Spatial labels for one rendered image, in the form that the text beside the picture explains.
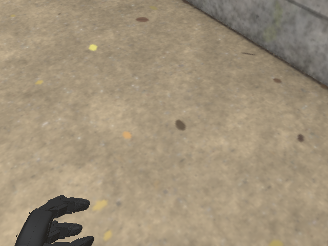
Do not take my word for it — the robot left hand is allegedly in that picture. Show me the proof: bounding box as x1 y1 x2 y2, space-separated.
15 195 94 246

